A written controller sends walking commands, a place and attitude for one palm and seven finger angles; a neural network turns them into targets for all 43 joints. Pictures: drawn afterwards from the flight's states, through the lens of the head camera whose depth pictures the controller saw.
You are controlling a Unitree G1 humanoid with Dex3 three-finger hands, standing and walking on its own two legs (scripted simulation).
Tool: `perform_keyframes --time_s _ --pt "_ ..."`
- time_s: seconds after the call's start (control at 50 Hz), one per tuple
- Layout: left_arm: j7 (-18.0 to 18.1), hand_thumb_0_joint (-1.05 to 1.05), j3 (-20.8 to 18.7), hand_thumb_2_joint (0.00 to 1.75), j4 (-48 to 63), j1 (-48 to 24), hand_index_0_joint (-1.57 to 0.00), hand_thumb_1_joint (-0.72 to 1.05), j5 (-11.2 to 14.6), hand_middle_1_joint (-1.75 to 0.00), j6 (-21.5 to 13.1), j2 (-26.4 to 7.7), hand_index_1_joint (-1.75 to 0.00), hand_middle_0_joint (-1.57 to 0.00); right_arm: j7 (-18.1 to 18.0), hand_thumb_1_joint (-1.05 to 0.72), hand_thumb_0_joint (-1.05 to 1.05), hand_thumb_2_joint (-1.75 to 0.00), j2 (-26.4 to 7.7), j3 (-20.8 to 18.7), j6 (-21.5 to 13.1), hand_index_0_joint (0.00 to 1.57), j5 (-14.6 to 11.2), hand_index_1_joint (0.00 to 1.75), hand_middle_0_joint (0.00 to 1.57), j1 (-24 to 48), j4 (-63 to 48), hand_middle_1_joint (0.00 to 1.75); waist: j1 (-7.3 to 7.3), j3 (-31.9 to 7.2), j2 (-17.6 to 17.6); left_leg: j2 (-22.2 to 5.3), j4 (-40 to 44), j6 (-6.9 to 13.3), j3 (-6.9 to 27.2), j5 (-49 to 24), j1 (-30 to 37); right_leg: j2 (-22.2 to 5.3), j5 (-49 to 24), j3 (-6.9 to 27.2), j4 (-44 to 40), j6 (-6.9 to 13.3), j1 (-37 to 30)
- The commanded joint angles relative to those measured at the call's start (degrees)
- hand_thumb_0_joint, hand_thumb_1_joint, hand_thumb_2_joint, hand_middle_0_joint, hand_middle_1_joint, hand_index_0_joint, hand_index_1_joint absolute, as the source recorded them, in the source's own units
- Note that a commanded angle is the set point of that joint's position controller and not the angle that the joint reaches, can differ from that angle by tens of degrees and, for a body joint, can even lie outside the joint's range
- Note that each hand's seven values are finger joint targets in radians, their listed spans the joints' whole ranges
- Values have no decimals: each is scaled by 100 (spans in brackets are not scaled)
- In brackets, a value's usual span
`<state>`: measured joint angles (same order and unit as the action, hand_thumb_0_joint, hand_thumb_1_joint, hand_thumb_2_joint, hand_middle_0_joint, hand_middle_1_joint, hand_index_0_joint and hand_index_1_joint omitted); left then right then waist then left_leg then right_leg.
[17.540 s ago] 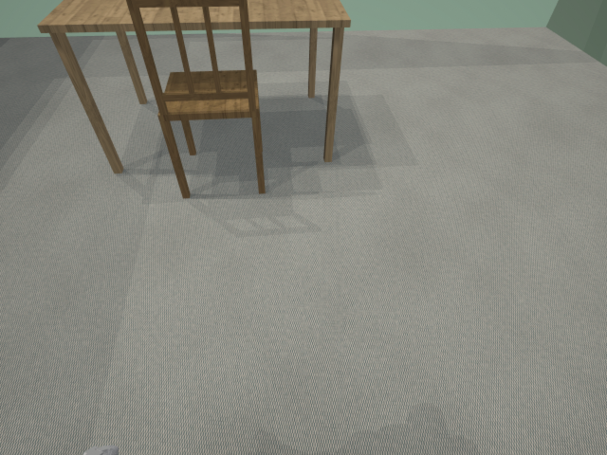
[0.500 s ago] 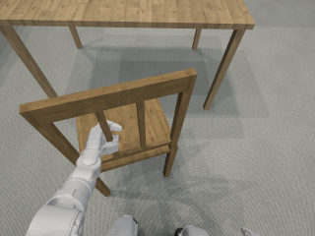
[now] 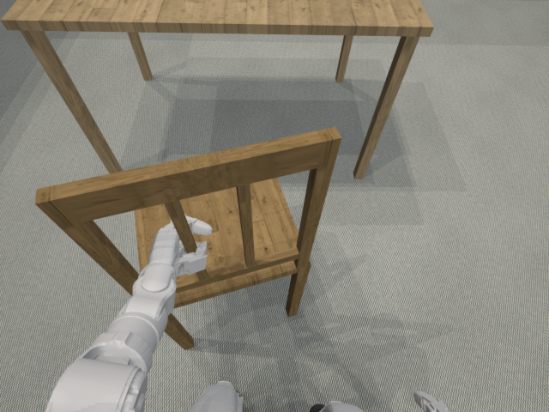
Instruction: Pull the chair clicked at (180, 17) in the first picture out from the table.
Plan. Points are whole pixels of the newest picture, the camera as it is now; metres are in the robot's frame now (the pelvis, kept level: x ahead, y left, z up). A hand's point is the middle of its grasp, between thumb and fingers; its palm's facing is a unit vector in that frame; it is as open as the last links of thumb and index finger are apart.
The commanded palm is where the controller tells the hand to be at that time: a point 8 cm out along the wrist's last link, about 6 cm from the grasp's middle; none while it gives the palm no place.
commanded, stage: step backward, pulling the chair out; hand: left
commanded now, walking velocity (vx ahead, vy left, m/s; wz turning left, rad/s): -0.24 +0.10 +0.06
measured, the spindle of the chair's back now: (189, 244) +0.37 +0.18 -0.07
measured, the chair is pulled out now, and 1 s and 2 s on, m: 0.46 0.58 0.58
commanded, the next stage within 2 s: stop walking, hand still on the chair in 0.04 s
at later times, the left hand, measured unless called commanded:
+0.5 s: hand (187, 328) +0.23 +0.15 -0.06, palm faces +0.04 -0.98 -0.18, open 5.2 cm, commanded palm +0.21 +0.20 -0.04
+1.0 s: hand (185, 332) +0.23 +0.15 -0.06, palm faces +0.06 -0.98 -0.18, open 5.2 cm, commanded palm +0.21 +0.20 -0.04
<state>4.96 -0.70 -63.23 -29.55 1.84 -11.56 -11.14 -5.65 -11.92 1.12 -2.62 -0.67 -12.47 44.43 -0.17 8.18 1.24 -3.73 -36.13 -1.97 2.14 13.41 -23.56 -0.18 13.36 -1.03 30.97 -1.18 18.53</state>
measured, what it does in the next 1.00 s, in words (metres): stands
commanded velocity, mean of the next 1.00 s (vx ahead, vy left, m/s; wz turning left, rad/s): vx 0.02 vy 0.00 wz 0.01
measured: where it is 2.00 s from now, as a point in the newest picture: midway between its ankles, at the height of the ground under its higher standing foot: outside the picture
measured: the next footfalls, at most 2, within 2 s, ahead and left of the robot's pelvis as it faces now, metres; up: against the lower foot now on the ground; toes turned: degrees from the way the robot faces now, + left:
none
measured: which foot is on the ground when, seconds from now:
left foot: down 0.00-1.00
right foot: down 0.00-1.00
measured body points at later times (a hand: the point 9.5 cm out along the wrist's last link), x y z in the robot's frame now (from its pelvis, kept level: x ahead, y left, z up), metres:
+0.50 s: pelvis -0.05 +0.00 +0.01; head -0.03 +0.00 +0.45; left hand +0.22 +0.20 -0.05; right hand +0.05 -0.22 -0.12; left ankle +0.04 +0.14 -0.72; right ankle -0.02 -0.12 -0.73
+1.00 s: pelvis +0.00 +0.00 +0.01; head +0.00 +0.00 +0.46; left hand +0.22 +0.20 -0.04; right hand +0.15 -0.23 -0.08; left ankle +0.04 +0.14 -0.73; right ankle -0.02 -0.12 -0.73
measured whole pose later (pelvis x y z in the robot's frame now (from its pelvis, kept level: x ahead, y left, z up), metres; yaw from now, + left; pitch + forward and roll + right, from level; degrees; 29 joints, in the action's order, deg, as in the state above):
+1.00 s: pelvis +0.00 +0.00 +0.01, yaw +0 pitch -2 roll +0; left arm 5.5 2.6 -34.0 5.3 1.7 -5.7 -8.2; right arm -6.5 -12.3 2.1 -3.2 0.0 -11.2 39.6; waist -0.5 1.2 0.9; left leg -2.0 -25.7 -1.3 0.3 10.2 -13.9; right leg -0.2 15.9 -0.2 25.2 -0.5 7.8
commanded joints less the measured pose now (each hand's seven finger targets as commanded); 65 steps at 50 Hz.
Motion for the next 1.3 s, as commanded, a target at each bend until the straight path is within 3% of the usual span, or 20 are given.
perform_keyframes --time_s 0.0,0.02,0.06,0.08,0.16,0.2,0.24,0.26,0.3,0.38,0.42,0.44,0.48,0.54,0.6,0.64,0.92,1.24,1.26,1.28 --pt "66 0 -360 90 1029 -1924 -50 90 -111 -145 -388 -1298 -145 -50 -178 -90 0 -90 -1049 -372 -135 20 -126 30 20 -249 -480 30 -210 -2860 147 -625 268 195 297 -1713 914 -871 -2062 687 -188 253 -1206" --pt "64 0 -373 90 1063 -1903 -50 90 -90 -145 -367 -1367 -145 -50 -204 -90 0 -90 -984 -347 -114 20 -162 30 20 -167 -552 30 -203 -2952 -326 -353 -24 96 86 -996 832 -1205 -1881 985 -381 370 -1123" --pt "75 0 -421 90 925 -1648 -50 90 -35 -145 -264 -1458 -145 -50 -220 -90 0 -90 -953 -297 -85 20 -187 30 20 -53 -582 30 -130 -2687 -631 38 -562 12 21 788 721 -1757 -834 1387 -903 661 -557" --pt "81 0 -422 90 896 -1631 -50 90 -27 -145 -225 -1442 -145 -50 -229 -90 0 -90 -956 -262 -71 20 -174 30 20 41 -618 30 -72 -2461 -730 123 -842 15 72 1088 675 -1861 2 1406 -1090 727 -200" --pt "126 0 -498 90 2064 -1284 -50 90 -13 -145 -153 -1255 -145 -50 -259 -90 0 -90 -902 -157 -83 20 -70 30 20 153 -826 30 -177 -2326 -887 82 175 202 157 774 1365 -1412 937 670 -795 497 98" --pt "99 0 -141 90 2329 -1127 -50 90 -13 -145 -113 -767 -145 -50 -264 -90 0 -90 -884 -113 -70 20 -56 30 20 263 -961 30 -188 -1930 25 -276 860 411 650 1549 1179 -775 2151 312 -399 208 468" --pt "99 0 -43 90 2744 -1038 -50 90 42 -145 -68 -647 -145 -50 -260 -90 0 -90 -882 -85 -68 20 -58 30 20 355 -1043 30 -165 -1767 1232 -898 2395 797 1709 2973 134 -66 1591 -34 1154 69 -417" --pt "86 0 -87 90 3110 -1038 -50 90 71 -145 -19 -695 -145 -50 -241 -90 0 -90 -859 -114 -76 20 -67 30 20 342 -1129 30 -109 -1878 1325 -1134 2666 981 1962 3177 -90 73 1203 -38 1769 23 -850" --pt "1 0 51 90 3014 -666 -50 90 62 -145 69 -494 -145 -50 -182 -90 0 -90 -799 -122 -73 20 -65 30 20 336 -1111 30 -40 -1797 1279 -995 2488 943 1498 2966 -121 75 1182 -108 1303 74 -1204" --pt "-107 0 134 90 3177 -102 -50 90 7 -145 42 -540 -145 -50 -140 -90 0 -90 -801 -144 -226 20 28 30 20 52 -947 30 -131 -1617 1009 -204 1548 497 472 1605 867 -123 913 83 -976 292 -1058" --pt "-57 0 72 90 3020 103 -50 90 -31 -145 97 -599 -145 -50 -152 -90 0 -90 -759 -150 -286 20 -24 30 20 31 -921 30 -164 -1796 -477 -13 812 297 193 866 1502 -522 1346 658 -1334 369 -425" --pt "-40 0 91 90 2935 247 -50 90 -40 -145 125 -602 -145 -50 -176 -90 0 -90 -789 -174 -316 20 -27 30 20 -2 -826 30 -212 -1633 -789 53 418 240 106 696 1750 -766 1594 751 -1538 447 110" --pt "22 0 24 90 3022 365 -50 90 -80 -145 132 -620 -145 -50 -183 -90 0 -90 -749 -147 -356 20 28 30 20 118 -766 30 -261 -1462 -635 32 281 223 61 298 1901 -900 1417 794 -1459 511 511" --pt "38 0 23 90 3270 821 -50 90 -68 -145 75 -611 -145 -50 -173 -90 0 -90 -745 -138 -405 20 33 30 20 257 -795 30 -218 -1400 101 -185 944 307 298 -179 1716 -606 491 515 -1037 316 42" --pt "35 0 39 90 3296 1264 -50 90 -102 -145 53 -521 -145 -50 -168 -90 0 -90 -682 -87 -380 20 58 30 20 365 -913 30 -124 -1177 152 -296 1419 424 492 309 1357 -383 705 425 -1014 195 -168" --pt "46 0 28 90 3499 1408 -50 90 -107 -145 36 -576 -145 -50 -175 -90 0 -90 -692 -98 -401 20 43 30 20 358 -935 30 -124 -1212 246 -305 1477 417 455 -43 1419 -384 302 335 -982 180 -306" --pt "79 0 81 90 4241 2396 -50 90 -119 -145 226 -484 -145 -50 -160 -90 0 -90 -685 -100 -301 20 48 30 20 472 -1252 30 -72 -1925 114 -284 1113 363 138 -2008 2100 -486 -1367 348 -948 182 -815" --pt "112 0 10 90 4287 2925 -50 90 -53 -145 349 -597 -145 -50 -181 -90 0 -90 -705 -86 -130 20 35 30 20 508 -1294 30 -67 -1628 158 -258 1233 351 172 -1677 1943 -530 -1015 249 -1144 175 -728" --pt "-90 0 330 84 3683 3268 -50 78 159 -145 636 19 -145 -50 97 -90 0 -90 -849 -198 -163 20 -206 30 20 318 -1287 30 -346 -1380 -515 -32 1112 317 -142 -894 1320 -254 -702 -233 -759 108 -273" --pt "-200 0 173 78 4229 2759 -50 66 200 -145 579 -207 -145 -50 207 -90 0 -90 -899 -232 -216 20 -215 30 20 445 -1429 30 -274 -1392 -613 38 983 338 -161 -615 986 -227 -633 -250 -625 109 -187"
